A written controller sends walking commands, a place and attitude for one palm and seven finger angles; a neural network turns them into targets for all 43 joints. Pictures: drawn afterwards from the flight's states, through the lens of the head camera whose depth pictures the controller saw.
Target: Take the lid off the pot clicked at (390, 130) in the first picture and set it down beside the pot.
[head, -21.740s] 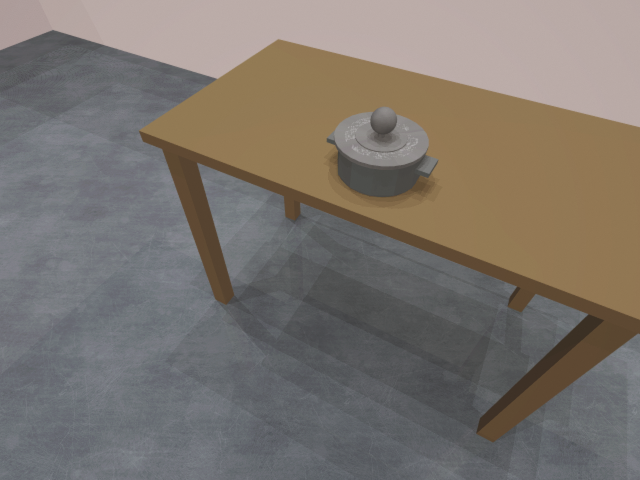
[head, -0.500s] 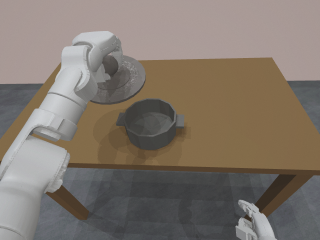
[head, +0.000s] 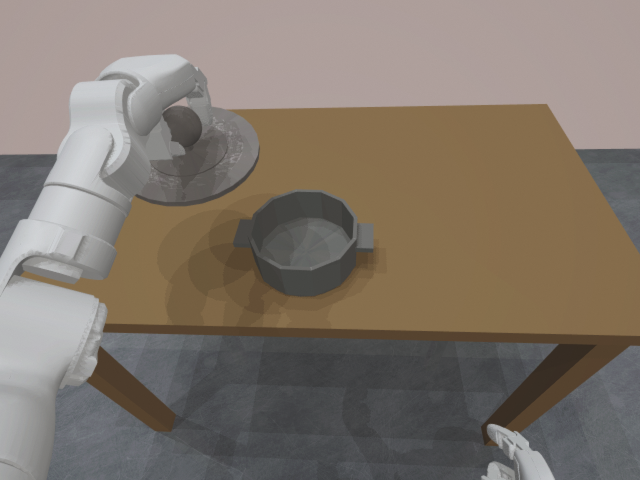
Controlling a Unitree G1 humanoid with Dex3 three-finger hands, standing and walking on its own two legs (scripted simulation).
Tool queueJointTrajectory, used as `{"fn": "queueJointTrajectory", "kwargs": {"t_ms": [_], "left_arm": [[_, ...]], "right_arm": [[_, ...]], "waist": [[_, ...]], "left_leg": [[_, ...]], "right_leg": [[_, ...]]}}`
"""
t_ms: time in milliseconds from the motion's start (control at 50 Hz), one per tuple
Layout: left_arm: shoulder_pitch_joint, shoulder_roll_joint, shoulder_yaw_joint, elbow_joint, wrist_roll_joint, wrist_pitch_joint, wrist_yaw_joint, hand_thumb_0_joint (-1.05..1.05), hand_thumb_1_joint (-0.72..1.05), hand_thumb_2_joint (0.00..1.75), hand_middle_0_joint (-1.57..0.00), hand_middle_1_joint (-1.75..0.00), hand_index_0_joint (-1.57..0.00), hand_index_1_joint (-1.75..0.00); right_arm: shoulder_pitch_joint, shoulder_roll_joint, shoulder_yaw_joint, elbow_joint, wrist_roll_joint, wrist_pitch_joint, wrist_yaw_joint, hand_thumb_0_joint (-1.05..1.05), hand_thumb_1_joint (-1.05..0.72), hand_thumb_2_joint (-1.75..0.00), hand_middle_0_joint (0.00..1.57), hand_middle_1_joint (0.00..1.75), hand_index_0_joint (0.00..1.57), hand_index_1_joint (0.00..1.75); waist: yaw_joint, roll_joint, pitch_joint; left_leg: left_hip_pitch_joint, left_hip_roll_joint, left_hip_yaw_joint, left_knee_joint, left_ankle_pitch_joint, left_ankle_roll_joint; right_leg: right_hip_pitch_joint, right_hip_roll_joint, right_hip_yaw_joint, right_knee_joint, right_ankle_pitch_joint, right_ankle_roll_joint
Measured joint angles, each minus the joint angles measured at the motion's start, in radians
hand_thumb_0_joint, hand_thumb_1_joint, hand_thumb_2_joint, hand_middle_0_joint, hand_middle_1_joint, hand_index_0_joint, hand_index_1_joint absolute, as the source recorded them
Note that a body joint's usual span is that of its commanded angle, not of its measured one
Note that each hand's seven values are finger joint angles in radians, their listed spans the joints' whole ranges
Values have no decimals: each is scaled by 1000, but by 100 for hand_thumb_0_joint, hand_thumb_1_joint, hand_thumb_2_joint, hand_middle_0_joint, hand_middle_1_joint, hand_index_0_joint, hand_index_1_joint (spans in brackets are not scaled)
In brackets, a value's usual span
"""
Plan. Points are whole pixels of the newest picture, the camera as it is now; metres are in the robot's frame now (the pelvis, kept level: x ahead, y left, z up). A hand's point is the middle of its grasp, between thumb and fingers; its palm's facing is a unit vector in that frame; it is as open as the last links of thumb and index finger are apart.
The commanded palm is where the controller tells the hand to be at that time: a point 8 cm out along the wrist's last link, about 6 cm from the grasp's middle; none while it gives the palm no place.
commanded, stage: move the lid sideways beside the pot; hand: left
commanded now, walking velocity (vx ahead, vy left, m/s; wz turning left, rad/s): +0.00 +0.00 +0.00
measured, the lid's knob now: (181, 126) +0.48 +0.18 +0.21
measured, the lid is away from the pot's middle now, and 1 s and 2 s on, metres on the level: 0.14 0.25 0.23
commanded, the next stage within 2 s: lower the lid onto the table in 0.92 s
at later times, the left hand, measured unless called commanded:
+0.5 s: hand (106, 132) +0.44 +0.25 +0.23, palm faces -0.22 -0.03 -0.98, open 8.2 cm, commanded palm +0.43 +0.25 +0.30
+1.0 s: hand (80, 140) +0.44 +0.29 +0.22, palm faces -0.26 +0.01 -0.97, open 8.2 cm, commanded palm +0.44 +0.28 +0.30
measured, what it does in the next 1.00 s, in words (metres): stands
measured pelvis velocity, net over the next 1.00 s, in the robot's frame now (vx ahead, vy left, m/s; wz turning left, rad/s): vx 0.00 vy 0.01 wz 0.02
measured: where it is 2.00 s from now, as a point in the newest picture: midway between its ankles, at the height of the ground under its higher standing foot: outside the picture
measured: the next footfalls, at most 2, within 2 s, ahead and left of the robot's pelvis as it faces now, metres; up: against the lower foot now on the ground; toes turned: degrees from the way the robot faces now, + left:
none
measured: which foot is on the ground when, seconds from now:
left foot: down 0.00-1.00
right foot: down 0.00-1.00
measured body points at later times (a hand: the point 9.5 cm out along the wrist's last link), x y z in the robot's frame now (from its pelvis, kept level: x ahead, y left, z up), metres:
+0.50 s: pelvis +0.00 +0.00 +0.00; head +0.03 -0.01 +0.45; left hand +0.45 +0.25 +0.28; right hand +0.14 -0.25 -0.11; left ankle +0.02 +0.09 -0.74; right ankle +0.00 -0.14 -0.74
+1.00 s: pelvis +0.00 +0.01 +0.00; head +0.04 +0.00 +0.45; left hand +0.45 +0.28 +0.27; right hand +0.12 -0.25 -0.12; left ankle +0.02 +0.09 -0.74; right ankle +0.00 -0.14 -0.74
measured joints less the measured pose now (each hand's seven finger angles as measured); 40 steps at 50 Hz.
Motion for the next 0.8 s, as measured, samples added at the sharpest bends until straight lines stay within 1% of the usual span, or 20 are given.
{"fn": "queueJointTrajectory", "kwargs": {"t_ms": [100, 180, 280, 340, 420, 600, 640, 700, 800], "left_arm": [[3, 16, 12, -17, 6, -14, 1, -4, 14, 95, -83, -91, -63, -83], [-4, 21, 33, 10, 9, -17, 0, -4, 14, 95, -83, -91, -63, -83], [-8, 53, 45, 42, 26, -21, -4, -4, 14, 95, -83, -91, -62, -83], [4, 71, 53, 32, 29, -38, -8, -4, 14, 95, -83, -92, -63, -83], [15, 99, 79, 34, 20, -65, -16, -4, 14, 95, -83, -92, -63, -83], [7, 153, 92, 70, 26, -96, -20, -4, 14, 95, -83, -92, -62, -83], [7, 158, 97, 75, 28, -108, -22, -4, 15, 95, -83, -92, -62, -83], [22, 177, 123, 66, 22, -132, -25, -4, 14, 95, -83, -92, -63, -83], [0, 188, 130, 109, 20, -151, -22, -4, 15, 95, -84, -92, -62, -83]], "right_arm": [[2, 3, -3, -8, -2, -4, 3, 1, -91, -90, 20, 30, 20, 30], [-5, 3, 1, -8, -1, 8, 7, 1, -91, -90, 20, 30, 20, 30], [-11, 3, 4, -20, 2, 21, 4, 1, -91, -90, 20, 30, 20, 30], [-7, 1, 1, -24, 2, 23, 0, 1, -91, -90, 20, 30, 20, 30], [-2, -3, 0, -23, 2, 28, -5, 1, -91, -90, 20, 30, 20, 30], [9, -13, -6, -18, 9, 51, -9, 1, -91, -90, 20, 30, 20, 30], [11, -14, -7, -16, 9, 54, -10, 1, -91, -90, 20, 30, 20, 30], [13, -14, -6, -16, 8, 57, -12, 1, -91, -90, 20, 30, 20, 30], [19, -13, -7, -9, 11, 63, -14, 1, -91, -90, 20, 30, 20, 30]], "waist": [[1, -1, 0], [1, -2, -5], [-3, -7, 1], [-2, -8, 3], [-4, -11, 3], [-6, -18, 10], [-6, -18, 12], [-10, -17, 14], [-11, -15, 12]], "left_leg": [[-1, -2, 0, -4, 2, 2], [-5, -2, 0, -2, 1, 3], [-14, 1, 0, 1, 2, 2], [-17, 2, -3, 3, 2, 2], [-18, 3, -7, 3, 1, 2], [-31, 5, -15, 11, 1, 3], [-34, 5, -17, 12, 1, 4], [-35, 4, -16, 11, 2, 5], [-40, 2, -19, 10, 4, 8]], "right_leg": [[0, -2, 0, -6, 3, 1], [-2, -1, 0, -9, 5, 2], [-9, 1, 0, -9, 7, 2], [-8, 3, -3, -14, 10, 1], [-4, 4, -7, -22, 13, 1], [-6, 7, -15, -32, 19, 0], [-6, 7, -16, -35, 21, 1], [-6, 7, -16, -41, 25, 2], [-7, 5, -19, -49, 29, 3]]}}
